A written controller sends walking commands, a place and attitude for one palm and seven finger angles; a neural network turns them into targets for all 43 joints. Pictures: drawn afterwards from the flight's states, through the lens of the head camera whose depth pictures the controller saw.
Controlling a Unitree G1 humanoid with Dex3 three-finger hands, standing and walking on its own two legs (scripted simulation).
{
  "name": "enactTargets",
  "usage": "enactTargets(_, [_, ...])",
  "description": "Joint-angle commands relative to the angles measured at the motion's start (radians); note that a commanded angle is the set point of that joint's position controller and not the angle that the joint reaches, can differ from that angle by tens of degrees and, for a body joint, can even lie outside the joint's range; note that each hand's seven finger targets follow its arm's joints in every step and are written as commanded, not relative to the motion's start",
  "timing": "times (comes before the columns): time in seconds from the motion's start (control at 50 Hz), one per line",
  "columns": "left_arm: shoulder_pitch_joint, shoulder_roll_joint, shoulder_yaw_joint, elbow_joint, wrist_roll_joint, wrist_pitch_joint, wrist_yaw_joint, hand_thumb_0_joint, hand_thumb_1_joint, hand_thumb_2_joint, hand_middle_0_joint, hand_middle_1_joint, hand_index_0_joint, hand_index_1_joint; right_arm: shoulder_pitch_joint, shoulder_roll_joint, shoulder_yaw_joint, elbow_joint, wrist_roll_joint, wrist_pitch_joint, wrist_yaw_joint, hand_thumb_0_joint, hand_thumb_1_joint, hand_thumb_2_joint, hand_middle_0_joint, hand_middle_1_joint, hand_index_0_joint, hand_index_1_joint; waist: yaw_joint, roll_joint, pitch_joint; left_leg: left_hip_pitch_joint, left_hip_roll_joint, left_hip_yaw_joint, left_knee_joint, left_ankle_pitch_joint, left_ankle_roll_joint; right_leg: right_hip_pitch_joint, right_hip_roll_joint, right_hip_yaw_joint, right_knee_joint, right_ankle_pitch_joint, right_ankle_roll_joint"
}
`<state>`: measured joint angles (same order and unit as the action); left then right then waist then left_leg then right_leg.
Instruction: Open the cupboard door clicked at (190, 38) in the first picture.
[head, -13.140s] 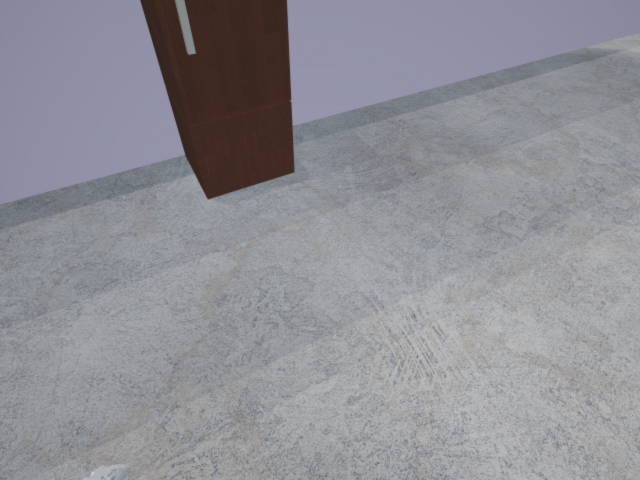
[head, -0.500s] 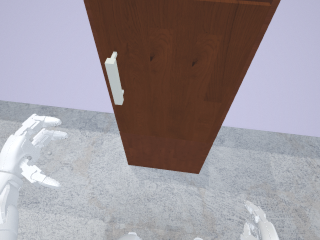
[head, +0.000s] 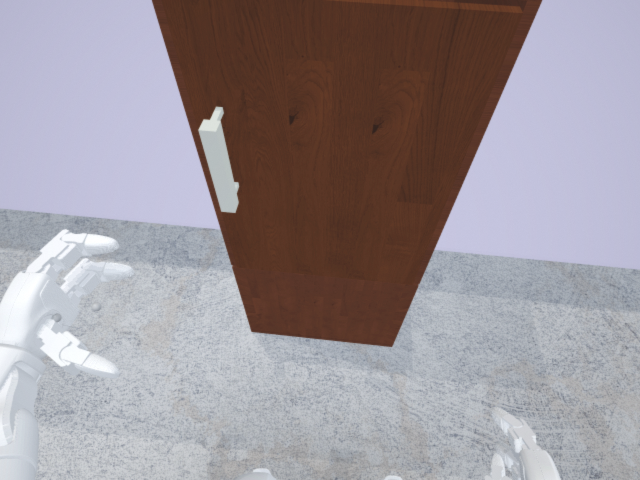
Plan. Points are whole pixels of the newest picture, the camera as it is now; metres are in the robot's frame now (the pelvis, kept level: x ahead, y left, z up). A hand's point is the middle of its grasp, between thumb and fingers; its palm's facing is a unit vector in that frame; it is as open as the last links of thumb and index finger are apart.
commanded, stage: move the hooked fingers beside the handle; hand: left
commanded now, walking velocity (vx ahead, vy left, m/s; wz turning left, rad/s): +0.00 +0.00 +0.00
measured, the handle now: (224, 162) +0.56 +0.19 +0.05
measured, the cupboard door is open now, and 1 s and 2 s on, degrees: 0 0 0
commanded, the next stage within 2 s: none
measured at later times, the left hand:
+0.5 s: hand (119, 267) +0.34 +0.27 +0.07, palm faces -0.06 -1.00 -0.02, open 14.0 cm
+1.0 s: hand (153, 221) +0.42 +0.25 +0.07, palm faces -0.07 -1.00 -0.01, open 14.0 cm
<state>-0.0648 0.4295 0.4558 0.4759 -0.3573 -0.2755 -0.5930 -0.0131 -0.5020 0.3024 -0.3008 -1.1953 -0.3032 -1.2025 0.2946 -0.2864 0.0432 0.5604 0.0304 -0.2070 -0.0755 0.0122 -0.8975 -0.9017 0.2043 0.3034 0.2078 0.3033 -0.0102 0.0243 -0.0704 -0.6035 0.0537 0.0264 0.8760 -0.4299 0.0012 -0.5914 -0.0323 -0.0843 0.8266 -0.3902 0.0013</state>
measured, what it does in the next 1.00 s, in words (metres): stands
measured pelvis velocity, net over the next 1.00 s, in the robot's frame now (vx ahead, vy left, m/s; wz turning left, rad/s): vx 0.00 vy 0.00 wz -0.02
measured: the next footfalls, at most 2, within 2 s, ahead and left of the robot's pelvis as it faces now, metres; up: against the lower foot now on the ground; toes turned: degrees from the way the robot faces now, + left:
none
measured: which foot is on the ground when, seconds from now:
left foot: down 0.00-1.00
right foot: down 0.00-1.00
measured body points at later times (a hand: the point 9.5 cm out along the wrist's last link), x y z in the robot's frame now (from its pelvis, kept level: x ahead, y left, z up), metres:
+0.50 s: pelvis -0.01 +0.00 -0.01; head +0.06 +0.01 +0.44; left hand +0.34 +0.32 +0.07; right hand +0.12 -0.26 -0.09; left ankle +0.00 +0.12 -0.70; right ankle +0.01 -0.12 -0.70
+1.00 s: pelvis +0.00 +0.00 -0.01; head +0.09 +0.02 +0.43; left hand +0.41 +0.30 +0.07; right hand +0.07 -0.27 -0.11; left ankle +0.00 +0.12 -0.70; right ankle +0.01 -0.12 -0.70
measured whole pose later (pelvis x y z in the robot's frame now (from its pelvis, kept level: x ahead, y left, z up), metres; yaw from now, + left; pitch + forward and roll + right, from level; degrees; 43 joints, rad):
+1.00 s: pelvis +0.00 +0.00 -0.01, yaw -1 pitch +15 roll -2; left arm -0.58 0.52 0.45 0.94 -0.22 -0.34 -0.53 -0.01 -0.50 0.30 -0.30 -1.20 -0.30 -1.20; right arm 0.35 -0.29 0.04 0.60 0.02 -0.07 -0.05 0.01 -0.90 -0.90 0.20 0.30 0.21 0.30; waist -0.08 0.01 -0.08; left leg -0.75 0.06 0.04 0.94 -0.45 0.01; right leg -0.74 -0.03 -0.07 0.88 -0.39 0.01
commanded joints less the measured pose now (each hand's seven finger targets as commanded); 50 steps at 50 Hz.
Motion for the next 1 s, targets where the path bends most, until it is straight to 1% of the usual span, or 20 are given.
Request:
enactTargets(0.0, [-0.195, 0.267, 0.084, -0.202, -0.035, -0.056, -0.005, 0.0, -0.5, 0.3, -0.3, -1.2, -0.3, -1.2, -0.019, -0.147, -0.065, -0.14, 0.01, -0.053, -0.018, 0.0, -0.9, -0.9, 0.2, 0.3, 0.2, 0.3, -0.001, 0.048, -0.24, 0.114, -0.053, -0.036, -0.133, 0.264, 0.017, 0.133, 0.044, 0.043, -0.1, 0.223, -0.025])
enactTargets(0.04, [-0.202, 0.283, 0.092, -0.204, -0.036, -0.058, -0.002, 0.0, -0.5, 0.3, -0.3, -1.2, -0.3, -1.2, -0.021, -0.15, -0.061, -0.14, 0.005, -0.055, -0.017, 0.0, -0.9, -0.9, 0.2, 0.3, 0.2, 0.3, 0.001, 0.06, -0.233, 0.111, -0.053, -0.037, -0.128, 0.265, 0.017, 0.127, 0.048, 0.043, -0.094, 0.217, -0.03])
enactTargets(0.08, [-0.198, 0.271, 0.093, -0.187, -0.042, -0.058, -0.007, 0.0, -0.5, 0.3, -0.3, -1.2, -0.3, -1.2, -0.02, -0.148, -0.062, -0.139, 0.007, -0.054, -0.017, 0.0, -0.9, -0.9, 0.2, 0.3, 0.2, 0.3, -0.003, 0.024, -0.233, 0.101, -0.053, -0.034, -0.126, 0.26, 0.018, 0.133, 0.045, 0.047, -0.099, 0.223, -0.024])
enactTargets(0.14, [-0.344, 0.252, 0.04, -0.186, -0.028, -0.059, -0.005, 0.0, -0.5, 0.3, -0.3, -1.2, -0.3, -1.2, -0.021, -0.148, -0.058, -0.124, 0.008, -0.052, -0.024, 0.0, -0.9, -0.9, 0.2, 0.3, 0.2, 0.3, -0.029, 0.079, -0.2, 0.103, -0.052, -0.038, -0.121, 0.227, 0.016, 0.079, 0.048, 0.047, -0.095, 0.185, -0.028])
enactTargets(0.18, [-0.375, 0.287, 0.061, -0.143, -0.014, -0.059, 0.003, 0.0, -0.5, 0.3, -0.3, -1.2, -0.3, -1.2, -0.009, -0.152, -0.06, -0.114, 0.009, -0.05, -0.03, 0.0, -0.9, -0.9, 0.2, 0.3, 0.2, 0.3, -0.028, 0.066, -0.222, 0.108, -0.051, -0.045, -0.126, 0.205, 0.014, 0.075, 0.045, 0.043, -0.097, 0.158, -0.027])
enactTargets(0.22, [-0.42, 0.257, 0.023, -0.12, -0.003, -0.061, 0.005, 0.0, -0.5, 0.3, -0.3, -1.2, -0.3, -1.2, -0.007, -0.151, -0.06, -0.108, 0.011, -0.051, -0.034, 0.0, -0.9, -0.9, 0.2, 0.3, 0.2, 0.3, -0.038, 0.062, -0.219, 0.111, -0.05, -0.047, -0.127, 0.197, 0.015, 0.053, 0.044, 0.041, -0.095, 0.149, -0.025])
enactTargets(0.26, [-0.45, 0.293, 0.043, -0.101, 0.004, -0.062, 0.004, 0.0, -0.5, 0.3, -0.3, -1.2, -0.3, -1.2, 0.003, -0.155, -0.059, -0.103, 0.007, -0.046, -0.033, 0.0, -0.9, -0.9, 0.2, 0.3, 0.2, 0.3, -0.029, 0.08, -0.261, 0.113, -0.051, -0.046, -0.118, 0.218, 0.014, 0.073, 0.043, 0.048, -0.087, 0.169, -0.029])
enactTargets(0.3, [-0.468, 0.306, 0.052, -0.054, 0.014, -0.06, 0.012, 0.0, -0.5, 0.3, -0.3, -1.2, -0.3, -1.2, 0.007, -0.156, -0.058, -0.101, 0.006, -0.038, -0.031, 0.0, -0.9, -0.9, 0.2, 0.3, 0.2, 0.3, -0.029, 0.048, -0.265, 0.096, -0.05, -0.048, -0.119, 0.224, 0.013, 0.077, 0.041, 0.041, -0.08, 0.177, -0.027])
enactTargets(0.4, [-0.48, 0.335, 0.076, 0.013, 0.023, -0.062, 0.016, 0.0, -0.5, 0.3, -0.3, -1.2, -0.3, -1.2, 0.023, -0.159, -0.061, -0.11, 0.005, -0.016, -0.019, 0.0, -0.9, -0.9, 0.2, 0.3, 0.2, 0.3, -0.015, 0.053, -0.297, 0.077, -0.049, -0.041, -0.111, 0.252, 0.011, 0.096, 0.043, 0.046, -0.066, 0.211, -0.028])
enactTargets(0.44, [-0.524, 0.327, 0.058, 0.027, 0.026, -0.066, 0.017, 0.0, -0.5, 0.3, -0.3, -1.2, -0.3, -1.2, 0.03, -0.16, -0.06, -0.111, 0.005, -0.008, -0.015, 0.0, -0.9, -0.9, 0.2, 0.3, 0.2, 0.3, -0.022, 0.074, -0.278, 0.076, -0.047, -0.043, -0.107, 0.262, 0.012, 0.074, 0.048, 0.041, -0.058, 0.215, -0.034])
enactTargets(0.52, [-0.561, 0.322, 0.047, 0.031, 0.039, -0.073, 0.03, 0.0, -0.5, 0.3, -0.3, -1.2, -0.3, -1.2, 0.051, -0.16, -0.067, -0.108, 0.005, 0.009, -0.009, 0.0, -0.9, -0.9, 0.2, 0.3, 0.2, 0.3, -0.029, 0.092, -0.321, 0.095, -0.045, -0.042, -0.106, 0.287, 0.011, 0.065, 0.046, 0.039, -0.053, 0.237, -0.028])
enactTargets(0.54, [-0.588, 0.311, 0.031, 0.042, 0.038, -0.074, 0.03, 0.0, -0.5, 0.3, -0.3, -1.2, -0.3, -1.2, 0.059, -0.163, -0.067, -0.105, 0.004, 0.013, -0.008, 0.0, -0.9, -0.9, 0.2, 0.3, 0.2, 0.3, -0.039, 0.063, -0.312, 0.092, -0.044, -0.048, -0.101, 0.297, 0.013, 0.061, 0.051, 0.035, -0.049, 0.243, -0.031])
enactTargets(0.56, [-0.583, 0.34, 0.064, 0.057, 0.04, -0.076, 0.036, 0.0, -0.5, 0.3, -0.3, -1.2, -0.3, -1.2, 0.069, -0.166, -0.071, -0.1, 0.004, 0.019, -0.008, 0.0, -0.9, -0.9, 0.2, 0.3, 0.2, 0.3, -0.033, 0.046, -0.321, 0.092, -0.04, -0.05, -0.103, 0.312, 0.012, 0.065, 0.052, 0.034, -0.048, 0.255, -0.029])
enactTargets(0.6, [-0.617, 0.302, 0.023, 0.056, 0.048, -0.077, 0.043, 0.0, -0.5, 0.3, -0.3, -1.2, -0.3, -1.2, 0.071, -0.163, -0.071, -0.098, 0.006, 0.027, -0.006, 0.0, -0.9, -0.9, 0.2, 0.3, 0.2, 0.3, -0.044, 0.07, -0.321, 0.101, -0.041, -0.048, -0.104, 0.302, 0.011, 0.042, 0.049, 0.033, -0.049, 0.244, -0.026])
enactTargets(0.66, [-0.642, 0.332, 0.049, 0.078, 0.057, -0.084, 0.061, 0.0, -0.5, 0.3, -0.3, -1.2, -0.3, -1.2, 0.09, -0.167, -0.074, -0.088, 0.001, 0.041, -0.003, 0.0, -0.9, -0.9, 0.2, 0.3, 0.2, 0.3, -0.042, 0.05, -0.348, 0.103, -0.04, -0.048, -0.098, 0.32, 0.013, 0.056, 0.052, 0.037, -0.046, 0.261, -0.026])
enactTargets(0.7, [-0.674, 0.33, 0.043, 0.108, 0.066, -0.088, 0.07, 0.0, -0.5, 0.3, -0.3, -1.2, -0.3, -1.2, 0.091, -0.165, -0.073, -0.081, 0.001, 0.052, -0.002, 0.0, -0.9, -0.9, 0.2, 0.3, 0.2, 0.3, -0.051, 0.045, -0.335, 0.077, -0.042, -0.043, -0.098, 0.282, 0.014, 0.053, 0.049, 0.041, -0.049, 0.243, -0.022])
enactTargets(0.78, [-0.766, 0.383, 0.063, 0.196, 0.092, -0.1, 0.076, 0.0, -0.5, 0.3, -0.3, -1.2, -0.3, -1.2, 0.108, -0.17, -0.069, -0.067, -0.001, 0.074, -0.003, 0.0, -0.9, -0.9, 0.2, 0.3, 0.2, 0.3, -0.061, 0.055, -0.322, 0.043, -0.041, -0.038, -0.085, 0.27, 0.017, 0.047, 0.05, 0.05, -0.043, 0.244, -0.024])
enactTargets(0.86, [-0.817, 0.378, 0.048, 0.188, 0.1, -0.13, 0.07, 0.0, -0.5, 0.3, -0.3, -1.2, -0.3, -1.2, 0.129, -0.169, -0.074, -0.062, -0.005, 0.088, 0.002, 0.0, -0.9, -0.9, 0.2, 0.3, 0.2, 0.3, -0.062, 0.096, -0.41, 0.113, -0.035, -0.049, -0.065, 0.359, 0.015, 0.031, 0.056, 0.045, -0.021, 0.293, -0.028])
enactTargets(0.94, [-0.844, 0.392, 0.058, 0.299, 0.1, -0.118, 0.064, 0.0, -0.5, 0.3, -0.3, -1.2, -0.3, -1.2, 0.14, -0.174, -0.071, -0.053, -0.006, 0.111, 0.005, 0.0, -0.9, -0.9, 0.2, 0.3, 0.2, 0.3, -0.07, 0.04, -0.369, 0.037, -0.039, -0.04, -0.053, 0.33, 0.022, 0.041, 0.056, 0.049, -0.018, 0.302, -0.025])
enactTargets(0.98, [-0.85, 0.4, 0.056, 0.321, 0.115, -0.114, 0.062, 0.0, -0.5, 0.3, -0.3, -1.2, -0.3, -1.2, 0.144, -0.174, -0.071, -0.058, -0.005, 0.124, 0.009, 0.0, -0.9, -0.9, 0.2, 0.3, 0.2, 0.3, -0.068, 0.066, -0.387, 0.031, -0.04, -0.032, -0.052, 0.326, 0.022, 0.043, 0.052, 0.055, -0.018, 0.307, -0.022])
